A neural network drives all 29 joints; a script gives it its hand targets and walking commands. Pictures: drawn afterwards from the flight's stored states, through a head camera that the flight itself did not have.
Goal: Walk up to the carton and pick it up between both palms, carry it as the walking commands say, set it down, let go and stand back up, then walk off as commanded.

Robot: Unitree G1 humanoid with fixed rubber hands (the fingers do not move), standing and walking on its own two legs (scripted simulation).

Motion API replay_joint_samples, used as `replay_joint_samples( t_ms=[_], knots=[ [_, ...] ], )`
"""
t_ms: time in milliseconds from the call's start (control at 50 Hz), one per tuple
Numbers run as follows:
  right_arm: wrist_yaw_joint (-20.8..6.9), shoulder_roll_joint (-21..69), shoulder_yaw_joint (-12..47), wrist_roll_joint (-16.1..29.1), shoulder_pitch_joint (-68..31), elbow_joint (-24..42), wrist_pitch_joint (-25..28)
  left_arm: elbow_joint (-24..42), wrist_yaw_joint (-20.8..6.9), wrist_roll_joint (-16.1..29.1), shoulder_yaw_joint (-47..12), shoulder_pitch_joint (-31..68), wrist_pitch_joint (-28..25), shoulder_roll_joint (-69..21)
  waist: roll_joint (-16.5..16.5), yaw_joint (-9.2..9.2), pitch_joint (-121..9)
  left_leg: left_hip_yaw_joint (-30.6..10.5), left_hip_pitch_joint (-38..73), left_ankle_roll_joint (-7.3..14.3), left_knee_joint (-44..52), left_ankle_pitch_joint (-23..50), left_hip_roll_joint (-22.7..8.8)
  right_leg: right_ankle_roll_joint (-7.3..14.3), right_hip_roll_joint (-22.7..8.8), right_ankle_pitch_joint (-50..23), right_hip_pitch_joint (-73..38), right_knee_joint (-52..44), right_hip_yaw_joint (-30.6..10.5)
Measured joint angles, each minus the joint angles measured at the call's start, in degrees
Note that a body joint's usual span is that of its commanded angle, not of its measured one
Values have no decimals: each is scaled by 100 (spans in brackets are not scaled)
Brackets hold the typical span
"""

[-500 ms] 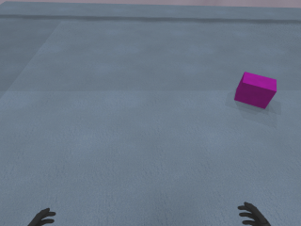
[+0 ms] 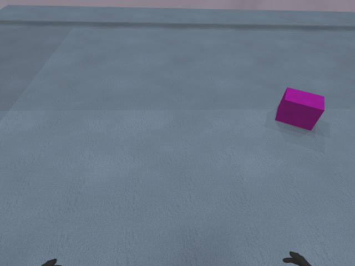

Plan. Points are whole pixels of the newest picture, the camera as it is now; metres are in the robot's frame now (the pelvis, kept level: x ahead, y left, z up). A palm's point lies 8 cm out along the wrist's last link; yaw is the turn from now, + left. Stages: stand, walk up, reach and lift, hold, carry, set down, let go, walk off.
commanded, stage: stand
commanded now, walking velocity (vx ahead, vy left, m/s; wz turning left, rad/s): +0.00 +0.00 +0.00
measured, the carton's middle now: (298, 108) +1.46 -1.09 -0.66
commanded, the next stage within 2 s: walk up in 0.46 s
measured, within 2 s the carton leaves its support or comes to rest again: neither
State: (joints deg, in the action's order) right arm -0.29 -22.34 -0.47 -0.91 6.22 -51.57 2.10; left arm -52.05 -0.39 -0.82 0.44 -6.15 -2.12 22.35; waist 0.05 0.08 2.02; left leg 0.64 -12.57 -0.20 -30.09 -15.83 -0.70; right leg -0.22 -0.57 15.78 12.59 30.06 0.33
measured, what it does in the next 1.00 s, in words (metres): steps to the right, turning right: right foot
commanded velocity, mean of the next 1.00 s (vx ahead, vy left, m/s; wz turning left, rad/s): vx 0.00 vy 0.00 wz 0.00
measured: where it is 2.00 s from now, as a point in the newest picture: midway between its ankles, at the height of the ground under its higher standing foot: (234, 232)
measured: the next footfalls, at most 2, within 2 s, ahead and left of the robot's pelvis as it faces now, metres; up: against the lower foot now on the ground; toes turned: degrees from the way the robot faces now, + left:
right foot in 0.96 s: +0.14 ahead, -0.24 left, +0.00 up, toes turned -21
left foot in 1.30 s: +0.33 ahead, -0.07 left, +0.00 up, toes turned -21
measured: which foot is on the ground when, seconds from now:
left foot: down 0.00-0.96, up 0.98-1.00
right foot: down 0.00-0.68, up 0.70-0.94, down 0.96-1.00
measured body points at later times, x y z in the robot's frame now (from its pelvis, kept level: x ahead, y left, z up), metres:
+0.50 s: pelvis +0.00 +0.00 +0.01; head +0.00 +0.00 +0.46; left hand +0.11 +0.31 -0.10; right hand +0.11 -0.31 -0.10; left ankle +0.00 +0.12 -0.74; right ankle +0.01 -0.12 -0.74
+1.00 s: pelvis +0.06 -0.08 -0.02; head +0.05 -0.10 +0.43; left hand +0.29 +0.23 -0.07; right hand +0.08 -0.49 -0.09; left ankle +0.00 +0.11 -0.71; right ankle +0.11 -0.22 -0.74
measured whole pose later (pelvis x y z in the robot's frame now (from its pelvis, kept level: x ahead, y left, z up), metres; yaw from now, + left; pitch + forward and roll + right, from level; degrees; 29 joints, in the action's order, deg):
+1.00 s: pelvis +0.06 -0.08 -0.02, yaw -16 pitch +0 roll +2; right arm -1.4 -33.4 -6.5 -1.7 10.7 -49.0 4.2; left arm -45.5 -8.9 -1.6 7.9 -9.4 -0.9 30.0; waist 1.1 0.8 -0.8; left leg 9.9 -11.2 1.2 -48.4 -29.0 -10.8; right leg 1.1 -4.9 13.9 26.8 41.2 3.7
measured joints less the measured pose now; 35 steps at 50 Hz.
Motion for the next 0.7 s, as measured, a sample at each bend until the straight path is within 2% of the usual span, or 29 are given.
replay_joint_samples(
  t_ms=[320,640,680,700],
  knots=[
    [3,-5,17,12,-118,-566,-40,-573,9,4,-35,112,35,18,-1,-1,11,15,364,-12,685,371,-1,-12,1,-372,-356,-677,-11],
    [14,-18,9,23,-125,-821,-68,-812,22,9,-40,121,68,30,-3,2,20,18,477,-18,916,488,-6,-18,2,-495,-468,-913,-20],
    [-32,-45,-127,-31,-57,-600,33,-470,-191,-86,132,-66,167,87,-72,109,-40,235,394,85,743,173,-24,60,12,14,-149,-419,-199],
    [-35,-102,-220,-64,3,-446,116,-295,-319,-135,214,-168,220,134,-93,151,-84,395,378,119,734,146,-67,71,-11,303,172,140,-194]
  ],
)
